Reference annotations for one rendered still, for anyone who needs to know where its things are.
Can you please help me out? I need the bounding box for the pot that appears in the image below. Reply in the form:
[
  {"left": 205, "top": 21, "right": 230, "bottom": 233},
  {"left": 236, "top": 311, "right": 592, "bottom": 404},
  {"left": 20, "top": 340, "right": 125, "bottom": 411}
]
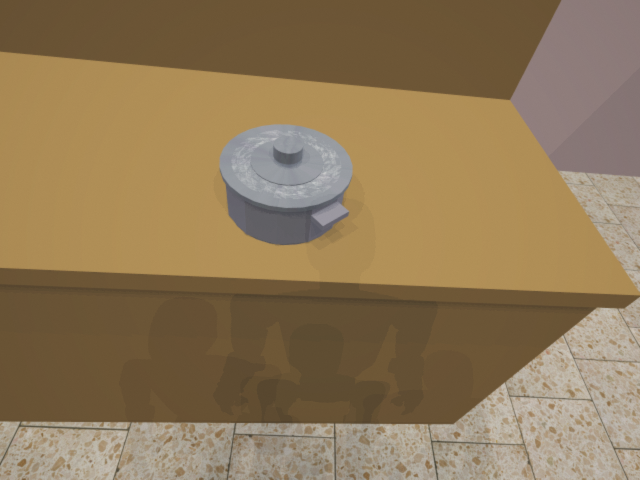
[{"left": 226, "top": 185, "right": 349, "bottom": 245}]

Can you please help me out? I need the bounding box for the table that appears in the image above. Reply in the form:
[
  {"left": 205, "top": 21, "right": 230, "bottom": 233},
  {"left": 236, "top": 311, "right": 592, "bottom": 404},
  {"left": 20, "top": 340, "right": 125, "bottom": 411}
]
[{"left": 0, "top": 0, "right": 640, "bottom": 424}]

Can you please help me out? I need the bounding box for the lid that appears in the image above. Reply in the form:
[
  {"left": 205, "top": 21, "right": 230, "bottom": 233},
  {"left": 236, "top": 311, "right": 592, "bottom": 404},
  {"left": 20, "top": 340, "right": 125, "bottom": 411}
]
[{"left": 219, "top": 124, "right": 353, "bottom": 212}]

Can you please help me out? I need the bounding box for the knob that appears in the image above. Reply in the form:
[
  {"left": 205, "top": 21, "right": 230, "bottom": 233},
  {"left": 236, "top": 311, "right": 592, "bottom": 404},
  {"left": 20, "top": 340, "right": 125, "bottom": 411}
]
[{"left": 273, "top": 136, "right": 303, "bottom": 164}]

